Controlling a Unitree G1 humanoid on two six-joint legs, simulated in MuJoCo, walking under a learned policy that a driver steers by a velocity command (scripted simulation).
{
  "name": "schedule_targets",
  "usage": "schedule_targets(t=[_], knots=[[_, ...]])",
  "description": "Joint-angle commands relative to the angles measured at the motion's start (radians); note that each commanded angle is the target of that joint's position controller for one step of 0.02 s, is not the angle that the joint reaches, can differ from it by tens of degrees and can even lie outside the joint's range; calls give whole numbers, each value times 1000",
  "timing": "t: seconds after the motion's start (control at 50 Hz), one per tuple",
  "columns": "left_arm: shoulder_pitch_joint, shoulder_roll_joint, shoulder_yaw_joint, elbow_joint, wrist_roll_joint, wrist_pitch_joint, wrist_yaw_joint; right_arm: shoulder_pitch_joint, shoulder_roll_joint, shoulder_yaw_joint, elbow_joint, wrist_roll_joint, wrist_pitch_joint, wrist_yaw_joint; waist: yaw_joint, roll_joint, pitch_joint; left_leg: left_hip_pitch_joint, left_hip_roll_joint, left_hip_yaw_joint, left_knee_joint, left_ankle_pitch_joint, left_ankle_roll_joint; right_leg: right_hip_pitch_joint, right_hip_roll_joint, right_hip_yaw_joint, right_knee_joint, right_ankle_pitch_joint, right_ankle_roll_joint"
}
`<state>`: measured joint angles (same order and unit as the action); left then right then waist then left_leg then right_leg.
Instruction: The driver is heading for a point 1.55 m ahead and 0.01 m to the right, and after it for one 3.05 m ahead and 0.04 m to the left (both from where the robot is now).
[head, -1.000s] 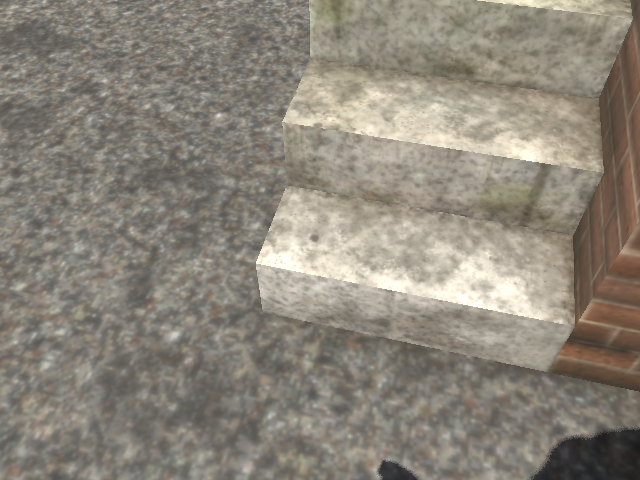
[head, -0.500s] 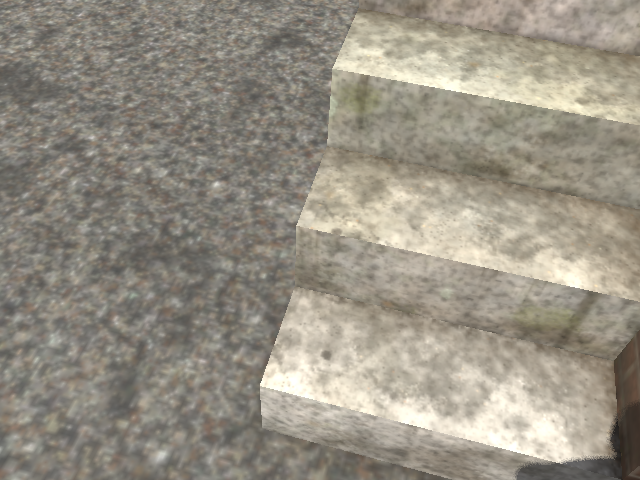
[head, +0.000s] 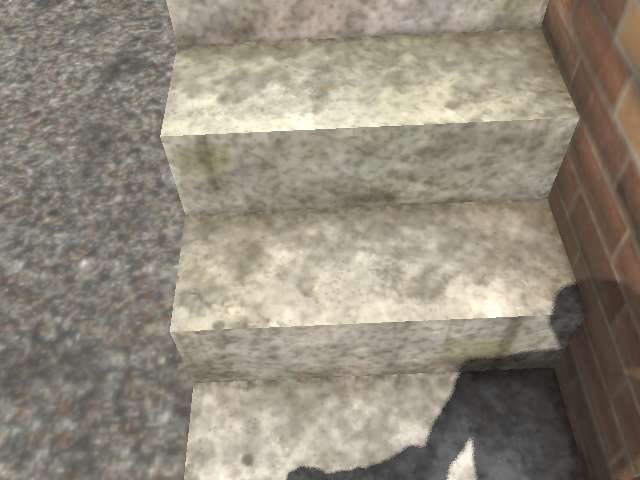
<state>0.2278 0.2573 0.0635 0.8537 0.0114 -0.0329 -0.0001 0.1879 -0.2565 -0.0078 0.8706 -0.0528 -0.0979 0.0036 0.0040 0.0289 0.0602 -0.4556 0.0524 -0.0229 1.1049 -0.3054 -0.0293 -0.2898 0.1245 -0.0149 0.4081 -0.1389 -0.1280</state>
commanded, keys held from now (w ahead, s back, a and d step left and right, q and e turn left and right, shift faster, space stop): w+e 0.20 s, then w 0.80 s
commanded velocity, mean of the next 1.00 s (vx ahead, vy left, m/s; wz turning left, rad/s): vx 0.49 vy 0.02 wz -0.24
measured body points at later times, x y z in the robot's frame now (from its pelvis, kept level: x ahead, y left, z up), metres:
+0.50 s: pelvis +0.15 +0.04 +0.00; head +0.16 +0.07 +0.45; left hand +0.35 +0.24 -0.12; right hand +0.18 -0.22 -0.12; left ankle +0.17 +0.13 -0.74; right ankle +0.06 -0.05 -0.57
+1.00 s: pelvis +0.29 -0.05 +0.06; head +0.34 -0.06 +0.51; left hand +0.59 +0.06 +0.00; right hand +0.24 -0.31 -0.07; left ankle +0.19 +0.13 -0.58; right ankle +0.37 -0.16 -0.54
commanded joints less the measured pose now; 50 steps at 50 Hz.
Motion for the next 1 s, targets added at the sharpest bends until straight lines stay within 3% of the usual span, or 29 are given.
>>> schedule_targets(t=[0.02, 0.08, 0.1, 0.18, 0.26, 0.32, 0.34, 0.36, 0.38, 0.4, 0.42, 0.46, 0.48, 0.56, 0.6, 0.64, 0.7, 0.74, 0.78, 0.82, 0.84, 0.86, 0.88, 0.9, 0.92, 0.94, 0.96, 0.98, 1.0], knots=[[47, 127, 29, -51, -9, -22, 19, 26, -69, -13, -62, -12, 17, 5, -14, -39, -153, -31, -4, 2, -85, 44, -40, 138, -250, 222, -128, 602, -119], [82, 138, 36, -55, -11, -20, 26, -62, -65, -9, -90, -6, 20, 1, 16, -95, -130, -46, -22, 22, -224, 109, -39, 120, -222, 230, -137, 521, -71], [94, 121, 34, -53, -2, -14, 34, -36, -40, 0, -76, -1, 26, -5, 20, -164, -170, -37, -28, 35, -137, 107, -33, 132, -223, 236, -118, 457, -68], [75, 106, 32, -91, 29, 1, 44, -134, -35, 3, -131, 3, 21, -15, 32, -145, -145, -139, -17, 37, -47, 22, -15, 134, -262, 377, -71, 417, -134], [108, 103, 33, -87, 29, -14, 61, -173, -37, 6, -177, 7, 9, -17, 27, -81, -116, -245, 9, 8, -94, -45, 22, 265, -320, 433, -38, 539, -175], [10, 77, 18, -110, 21, -28, 49, -18, -27, 0, -150, 16, 8, -28, -62, -95, -190, 134, -52, 53, -443, 59, 73, 194, -229, 300, 117, 1130, -88], [-17, 79, 17, -110, 10, -30, 42, 95, -19, -6, -118, 25, 6, -38, -122, -95, -226, 243, -64, 80, -649, 223, 78, 215, -200, 276, 233, 1121, -60], [-63, 57, 12, -127, -2, -33, 34, 201, -17, -9, -66, 25, 1, -48, -152, -47, -193, 364, -63, 82, -829, 378, 84, 122, -154, 241, 377, 914, -25], [-80, 1, 1, -158, -13, -44, 27, 237, -49, -13, -37, 27, -5, -55, -132, 106, -156, 565, 92, -74, -821, 712, 124, -164, -66, 201, 598, 201, 34], [71, -80, -21, -154, -5, -41, 36, 242, -133, -28, -28, 28, -8, -43, -18, 250, -165, 620, 341, -321, -745, 1222, 230, -341, 48, 149, 826, -372, 68], [183, -44, -15, -107, 23, -11, 52, 136, -142, -43, -49, 25, -7, -35, 49, 120, -196, 481, 381, -386, -775, 846, 333, -322, -11, 144, 1025, -357, 75], [80, 21, 6, -125, 68, 21, 46, -19, -67, -31, -97, 40, 5, -20, 64, 25, -38, 256, 285, -338, -882, 90, 320, -466, -44, 96, 1316, -305, 88], [23, 23, 5, -154, 75, 32, 37, -3, -48, -20, -82, 36, 4, -21, 58, 20, 2, 198, 244, -284, -884, 8, 303, -536, -41, 101, 1397, -277, 86], [-126, -47, -30, -251, 63, 46, 23, 155, -90, -27, 3, 30, -20, -25, 19, -5, -26, 228, 156, -144, -864, 100, 252, -652, -39, 47, 1388, -162, 82], [-190, -85, -43, -278, 58, 57, 50, 253, -126, -37, 48, 29, -27, -40, -25, 107, -86, 375, 227, -196, -888, 257, 316, -801, -29, -2, 1655, -263, 78], [-281, -87, -56, -347, 52, 61, 68, 321, -119, -41, 79, 28, -18, -47, -46, 81, -73, 542, 261, -208, -912, 107, 297, -1020, -84, 58, 1737, -382, 60], [-418, -103, -80, -428, 48, 58, 58, 359, -74, -24, 110, 28, -2, -56, -58, 30, -18, 537, 235, -161, -995, -24, 252, -1085, -139, 8, 1613, -445, 57], [-477, -135, -95, -478, 47, 62, 51, 373, -100, -31, 114, 14, -3, -59, -87, 90, -28, 596, 267, -164, -1028, 28, 271, -1160, -154, -26, 1708, -520, 63], [-521, -138, -107, -531, 39, 59, 50, 390, -103, -33, 131, 22, -3, -68, -86, 92, 0, 655, 290, -146, -1070, 55, 269, -1238, -199, -13, 1672, -589, 55], [-583, -169, -137, -593, 51, 53, 45, 379, -73, -21, 163, 42, 21, -73, -76, 52, 9, 548, 200, -69, -1143, 216, 236, -1068, -239, -71, 1360, -572, 64], [-559, -170, -140, -598, 51, 60, 44, 363, -75, -19, 159, 39, 32, -74, -61, 34, -42, 525, 181, -21, -1162, 343, 235, -925, -235, -102, 1256, -498, 73], [-445, -186, -145, -578, 22, 59, 33, 203, -97, -22, 90, 57, 48, -62, 9, -9, -98, 265, 108, 57, -1200, 572, 275, -470, -202, -174, 892, -361, 78], [-355, -184, -130, -537, -10, 67, 47, 217, -162, -43, 70, 67, 42, -52, 31, 99, -237, 288, 140, 39, -1098, 1063, 292, -187, -133, -133, 794, -379, 72], [-75, -66, -59, -419, -31, 77, 63, 226, -238, -67, 48, 91, 57, -21, 114, 74, -421, 361, 110, 101, -887, 1293, 302, 90, -18, -192, 681, -341, 103], [104, 0, -17, -370, -23, 70, 95, 218, -288, -81, 27, 117, 33, 28, 229, 97, -521, 242, 98, 77, -609, 1343, 225, 300, -41, -30, 603, -197, 75], [197, 105, 25, -342, 29, 69, 132, 131, -277, -74, -86, 149, 23, 48, 298, -248, -645, 57, -5, 33, -210, 951, 155, 456, -351, 530, 334, -246, -35], [243, 165, 47, -271, 34, 87, 165, 121, -203, -77, -59, 71, 24, 67, 265, -363, -687, 0, -170, -141, 244, 217, 137, 361, -470, 995, -16, -481, -63], [98, 154, 39, -284, 33, 84, 165, 111, -78, -65, -87, 21, 41, 71, 161, -270, -523, -105, -182, -288, 639, 194, 95, 109, -480, 1003, -97, -723, -41], [-66, 106, 17, -264, 44, 76, 160, 65, 26, -49, -145, 5, 62, 52, 45, -205, -297, -225, -152, -251, 817, 225, 90, -124, -449, 880, -72, -829, -28]])
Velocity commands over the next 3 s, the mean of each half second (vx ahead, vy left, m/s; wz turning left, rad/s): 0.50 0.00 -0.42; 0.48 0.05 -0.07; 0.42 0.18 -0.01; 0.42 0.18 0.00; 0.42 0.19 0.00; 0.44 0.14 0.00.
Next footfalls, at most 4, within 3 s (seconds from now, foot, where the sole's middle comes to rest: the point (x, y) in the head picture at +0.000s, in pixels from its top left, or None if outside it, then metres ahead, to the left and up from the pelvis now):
0.36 left None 0.21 0.13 -0.77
0.90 right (457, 471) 0.40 -0.18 -0.58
1.56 left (264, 270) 0.69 0.14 -0.39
2.12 right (364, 82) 0.94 -0.03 -0.19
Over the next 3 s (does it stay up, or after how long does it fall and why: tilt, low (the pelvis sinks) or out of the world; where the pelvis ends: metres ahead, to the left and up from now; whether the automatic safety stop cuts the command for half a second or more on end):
stays up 1.31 -0.03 0.84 its command is cut before an obstacle after 0.9 s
